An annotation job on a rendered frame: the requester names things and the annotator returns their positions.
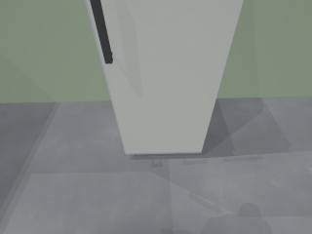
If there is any fridge door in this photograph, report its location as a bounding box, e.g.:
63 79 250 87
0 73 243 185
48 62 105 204
87 0 244 153

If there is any handle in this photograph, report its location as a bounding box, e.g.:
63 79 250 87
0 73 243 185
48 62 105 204
90 0 113 64

